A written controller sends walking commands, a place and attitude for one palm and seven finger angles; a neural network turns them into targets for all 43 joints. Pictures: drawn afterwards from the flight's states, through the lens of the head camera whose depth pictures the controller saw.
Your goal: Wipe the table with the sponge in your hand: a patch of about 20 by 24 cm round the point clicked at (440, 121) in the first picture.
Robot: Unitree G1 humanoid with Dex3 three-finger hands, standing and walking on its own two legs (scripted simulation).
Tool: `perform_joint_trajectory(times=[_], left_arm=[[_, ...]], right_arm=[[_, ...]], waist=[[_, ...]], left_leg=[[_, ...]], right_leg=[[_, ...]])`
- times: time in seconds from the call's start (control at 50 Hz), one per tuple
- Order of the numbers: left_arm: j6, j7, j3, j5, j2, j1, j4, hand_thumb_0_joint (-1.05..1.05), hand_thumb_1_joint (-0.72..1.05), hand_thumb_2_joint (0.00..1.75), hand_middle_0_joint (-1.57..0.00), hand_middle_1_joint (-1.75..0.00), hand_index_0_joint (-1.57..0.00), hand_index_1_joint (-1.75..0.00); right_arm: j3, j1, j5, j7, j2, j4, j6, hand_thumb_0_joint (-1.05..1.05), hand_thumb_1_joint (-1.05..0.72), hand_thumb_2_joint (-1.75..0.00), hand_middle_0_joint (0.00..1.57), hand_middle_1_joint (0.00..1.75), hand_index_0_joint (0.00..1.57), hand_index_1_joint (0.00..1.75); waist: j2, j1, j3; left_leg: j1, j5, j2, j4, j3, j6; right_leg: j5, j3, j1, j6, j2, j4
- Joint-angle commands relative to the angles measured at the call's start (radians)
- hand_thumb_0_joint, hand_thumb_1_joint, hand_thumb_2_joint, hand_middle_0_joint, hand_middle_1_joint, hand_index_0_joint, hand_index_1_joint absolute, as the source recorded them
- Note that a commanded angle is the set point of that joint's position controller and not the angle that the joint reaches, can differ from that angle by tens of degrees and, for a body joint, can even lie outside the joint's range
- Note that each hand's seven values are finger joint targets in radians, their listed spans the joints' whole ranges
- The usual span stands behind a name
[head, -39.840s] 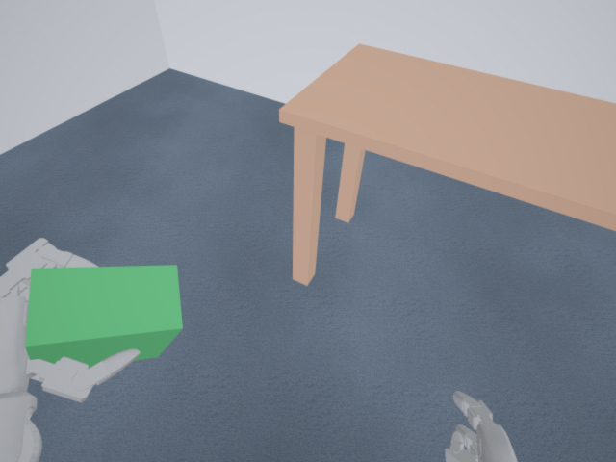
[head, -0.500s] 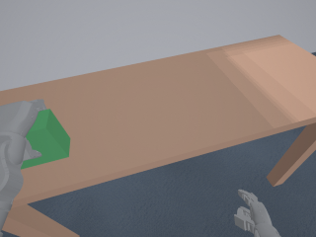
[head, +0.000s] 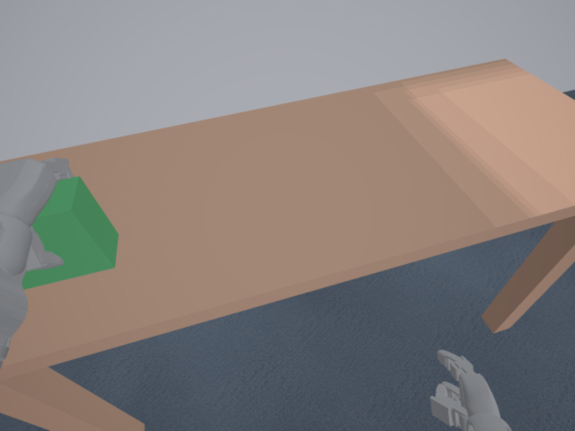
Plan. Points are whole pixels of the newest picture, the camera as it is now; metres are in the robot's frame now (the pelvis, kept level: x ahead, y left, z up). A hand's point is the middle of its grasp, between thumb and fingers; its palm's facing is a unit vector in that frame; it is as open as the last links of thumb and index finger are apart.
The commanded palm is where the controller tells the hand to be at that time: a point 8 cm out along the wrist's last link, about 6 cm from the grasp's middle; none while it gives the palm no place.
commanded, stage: bring the sponge back beside the body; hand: left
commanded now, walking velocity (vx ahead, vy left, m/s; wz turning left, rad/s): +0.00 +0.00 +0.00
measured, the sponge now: (56, 244) +0.28 +0.36 +0.13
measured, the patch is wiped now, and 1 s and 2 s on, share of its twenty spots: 0.95 0.95 0.95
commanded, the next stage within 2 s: step back with the hand held close in 1.66 s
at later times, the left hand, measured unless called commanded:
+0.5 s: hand (53, 244) +0.26 +0.33 +0.16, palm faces +0.09 -0.05 -0.99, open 10.3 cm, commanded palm +0.22 +0.33 +0.23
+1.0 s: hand (68, 280) +0.22 +0.29 +0.15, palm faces +0.11 -0.08 -0.99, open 10.3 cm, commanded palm +0.18 +0.28 +0.22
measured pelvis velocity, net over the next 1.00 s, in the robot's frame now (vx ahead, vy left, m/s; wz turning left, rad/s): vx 0.00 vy -0.01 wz -0.02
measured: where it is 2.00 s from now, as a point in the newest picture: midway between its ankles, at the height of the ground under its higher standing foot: outside the picture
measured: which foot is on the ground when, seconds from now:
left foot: down 0.00-1.00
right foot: down 0.00-1.00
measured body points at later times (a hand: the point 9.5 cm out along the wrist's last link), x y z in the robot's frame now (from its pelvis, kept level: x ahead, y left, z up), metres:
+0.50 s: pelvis +0.00 +0.00 +0.00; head +0.01 -0.03 +0.45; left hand +0.25 +0.32 +0.21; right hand +0.25 -0.20 -0.08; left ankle -0.01 +0.12 -0.74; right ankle -0.01 -0.13 -0.74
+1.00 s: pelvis +0.00 -0.01 +0.00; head -0.01 -0.05 +0.45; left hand +0.21 +0.28 +0.20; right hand +0.25 -0.21 -0.08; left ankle -0.01 +0.12 -0.74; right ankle -0.01 -0.13 -0.74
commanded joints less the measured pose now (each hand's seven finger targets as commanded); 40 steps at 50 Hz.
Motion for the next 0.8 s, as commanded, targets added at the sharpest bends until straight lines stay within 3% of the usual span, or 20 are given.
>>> perform_joint_trajectory(times=[0.0,0.04,0.12,0.14,0.18,0.2,0.24,0.26,0.3,0.36,0.42,0.44,0.46,0.5,0.56,0.62,0.66,0.7,0.76,0.78], left_arm=[[-0.014,0.042,0.187,0.017,0.334,-0.249,-0.184,0.00,0.10,1.30,-1.20,-1.60,-1.20,-1.60],[-0.020,0.047,0.195,0.013,0.329,-0.248,-0.250,0.00,0.10,1.30,-1.20,-1.60,-1.20,-1.60],[-0.015,0.068,0.174,0.006,0.291,-0.213,-0.244,0.00,0.10,1.30,-1.20,-1.60,-1.20,-1.60],[-0.012,0.073,0.184,0.008,0.297,-0.226,-0.294,0.00,0.10,1.30,-1.20,-1.60,-1.20,-1.60],[0.005,0.085,0.169,0.011,0.277,-0.204,-0.249,0.00,0.10,1.30,-1.20,-1.60,-1.20,-1.60],[0.009,0.089,0.165,0.010,0.274,-0.207,-0.267,0.00,0.10,1.30,-1.20,-1.60,-1.20,-1.60],[0.018,0.097,0.194,0.010,0.293,-0.185,-0.349,0.00,0.10,1.30,-1.20,-1.60,-1.20,-1.60],[0.026,0.102,0.179,0.014,0.280,-0.183,-0.345,0.00,0.10,1.30,-1.20,-1.60,-1.20,-1.60],[0.044,0.101,0.139,0.007,0.231,-0.155,-0.345,0.00,0.10,1.30,-1.20,-1.60,-1.20,-1.60],[0.064,0.107,0.144,0.017,0.238,-0.157,-0.408,0.00,0.10,1.30,-1.20,-1.60,-1.20,-1.60],[0.089,0.102,0.140,0.009,0.220,-0.064,-0.399,0.00,0.10,1.30,-1.20,-1.60,-1.20,-1.60],[0.100,0.100,0.145,0.009,0.219,-0.072,-0.430,0.00,0.10,1.30,-1.20,-1.60,-1.20,-1.60],[0.104,0.104,0.142,0.015,0.227,-0.089,-0.427,0.00,0.10,1.30,-1.20,-1.60,-1.20,-1.60],[0.116,0.099,0.113,0.016,0.198,-0.078,-0.404,0.00,0.10,1.30,-1.20,-1.60,-1.20,-1.60],[0.110,0.103,0.123,0.021,0.210,-0.086,-0.514,0.00,0.10,1.30,-1.20,-1.60,-1.20,-1.60],[0.118,0.101,0.098,0.020,0.167,-0.002,-0.507,0.00,0.10,1.30,-1.20,-1.60,-1.20,-1.60],[0.121,0.111,0.109,0.025,0.175,-0.014,-0.557,0.00,0.10,1.30,-1.20,-1.60,-1.20,-1.60],[0.132,0.116,0.096,0.028,0.156,0.025,-0.530,0.00,0.10,1.30,-1.20,-1.60,-1.20,-1.60],[0.143,0.131,0.115,0.033,0.172,0.029,-0.577,0.00,0.10,1.30,-1.20,-1.60,-1.20,-1.60],[0.152,0.133,0.118,0.029,0.167,0.067,-0.533,0.00,0.10,1.30,-1.20,-1.60,-1.20,-1.60]], right_arm=[[-0.051,-0.148,-0.009,-0.006,-0.116,-0.166,-0.043,0.00,-0.90,-0.90,0.20,0.30,0.20,0.30],[-0.040,-0.193,-0.005,-0.003,-0.105,-0.194,-0.052,0.00,-0.90,-0.90,0.20,0.30,0.20,0.30],[-0.052,-0.155,-0.011,-0.004,-0.105,-0.175,-0.046,0.00,-0.90,-0.90,0.20,0.30,0.20,0.30],[-0.041,-0.200,-0.005,-0.002,-0.101,-0.195,-0.057,0.00,-0.90,-0.90,0.20,0.30,0.20,0.30],[-0.047,-0.162,-0.011,-0.004,-0.103,-0.173,-0.051,0.00,-0.90,-0.90,0.20,0.30,0.20,0.30],[-0.049,-0.166,-0.011,-0.002,-0.105,-0.172,-0.046,0.00,-0.90,-0.90,0.20,0.30,0.20,0.30],[-0.039,-0.223,-0.008,0.001,-0.100,-0.198,-0.057,0.00,-0.90,-0.90,0.20,0.30,0.20,0.30],[-0.041,-0.179,-0.013,0.001,-0.094,-0.185,-0.055,0.00,-0.90,-0.90,0.20,0.30,0.20,0.30],[-0.044,-0.186,-0.012,0.003,-0.094,-0.179,-0.047,0.00,-0.90,-0.90,0.20,0.30,0.20,0.30],[-0.035,-0.199,-0.012,0.005,-0.089,-0.191,-0.056,0.00,-0.90,-0.90,0.20,0.30,0.20,0.30],[-0.039,-0.209,-0.014,0.008,-0.091,-0.184,-0.039,0.00,-0.90,-0.90,0.20,0.30,0.20,0.30],[-0.028,-0.260,-0.007,0.008,-0.088,-0.199,-0.046,0.00,-0.90,-0.90,0.20,0.30,0.20,0.30],[-0.030,-0.215,-0.013,0.007,-0.090,-0.191,-0.044,0.00,-0.90,-0.90,0.20,0.30,0.20,0.30],[-0.031,-0.222,-0.012,0.005,-0.090,-0.184,-0.033,0.00,-0.90,-0.90,0.20,0.30,0.20,0.30],[-0.026,-0.230,-0.013,0.006,-0.081,-0.205,-0.049,0.00,-0.90,-0.90,0.20,0.30,0.20,0.30],[-0.030,-0.233,-0.014,0.008,-0.080,-0.195,-0.032,0.00,-0.90,-0.90,0.20,0.30,0.20,0.30],[-0.025,-0.235,-0.015,0.010,-0.078,-0.205,-0.044,0.00,-0.90,-0.90,0.20,0.30,0.20,0.30],[-0.029,-0.240,-0.016,0.010,-0.078,-0.197,-0.031,0.00,-0.90,-0.90,0.20,0.30,0.20,0.30],[-0.025,-0.250,-0.015,0.011,-0.077,-0.210,-0.041,0.00,-0.90,-0.90,0.20,0.30,0.20,0.30],[-0.028,-0.248,-0.016,0.011,-0.076,-0.199,-0.035,0.00,-0.90,-0.90,0.20,0.30,0.20,0.30]], waist=[[0.003,0.006,-0.264],[0.041,0.015,-0.271],[0.013,0.014,-0.256],[0.043,0.018,-0.272],[-0.010,0.010,-0.258],[0.005,0.012,-0.253],[0.045,0.031,-0.290],[0.024,0.025,-0.311],[0.028,0.017,-0.257],[0.027,0.026,-0.304],[-0.005,0.029,-0.251],[0.021,0.029,-0.243],[-0.014,0.028,-0.279],[-0.009,0.021,-0.223],[0.034,0.033,-0.301],[0.020,0.027,-0.243],[0.023,0.033,-0.276],[0.004,0.031,-0.222],[0.006,0.042,-0.269],[0.004,0.041,-0.233]], left_leg=[[0.029,0.300,-0.033,-0.037,0.023,0.036],[0.037,0.308,-0.032,-0.039,0.014,0.038],[0.036,0.298,-0.031,-0.047,0.016,0.033],[0.046,0.304,-0.028,-0.043,0.013,0.034],[0.033,0.299,-0.028,-0.045,0.020,0.030],[0.034,0.286,-0.028,-0.048,0.021,0.030],[0.049,0.325,-0.029,-0.039,0.013,0.033],[0.050,0.352,-0.032,-0.035,0.020,0.031],[0.047,0.332,-0.025,-0.046,0.019,0.028],[0.055,0.353,-0.026,-0.043,0.016,0.028],[0.039,0.330,-0.024,-0.047,0.019,0.029],[0.041,0.320,-0.020,-0.047,0.016,0.031],[0.043,0.333,-0.024,-0.041,0.021,0.030],[0.032,0.304,-0.021,-0.052,0.022,0.028],[0.066,0.358,-0.025,-0.036,0.017,0.032],[0.063,0.341,-0.019,-0.042,0.024,0.030],[0.064,0.349,-0.020,-0.035,0.024,0.030],[0.051,0.317,-0.017,-0.045,0.025,0.029],[0.055,0.331,-0.021,-0.032,0.028,0.030],[0.049,0.319,-0.019,-0.037,0.030,0.029]], right_leg=[[0.229,-0.005,0.128,-0.060,0.033,-0.012],[0.225,0.010,0.131,-0.068,0.040,-0.010],[0.203,-0.009,0.122,-0.061,0.037,-0.014],[0.209,0.012,0.128,-0.070,0.043,-0.014],[0.205,-0.005,0.125,-0.061,0.036,-0.012],[0.195,-0.002,0.119,-0.060,0.036,-0.017],[0.235,0.022,0.147,-0.073,0.042,-0.004],[0.247,0.003,0.159,-0.067,0.033,0.009],[0.230,-0.004,0.127,-0.061,0.039,-0.008],[0.233,-0.001,0.152,-0.067,0.037,0.010],[0.239,0.000,0.135,-0.061,0.039,-0.003],[0.227,0.020,0.126,-0.069,0.049,-0.006],[0.233,0.006,0.144,-0.064,0.036,0.010],[0.208,0.000,0.115,-0.060,0.042,-0.007],[0.241,0.007,0.151,-0.067,0.038,0.016],[0.235,0.003,0.121,-0.060,0.044,-0.001],[0.232,0.008,0.138,-0.064,0.041,0.015],[0.208,0.007,0.116,-0.061,0.046,0.000],[0.220,0.018,0.141,-0.066,0.041,0.021],[0.217,0.019,0.127,-0.064,0.043,0.008]])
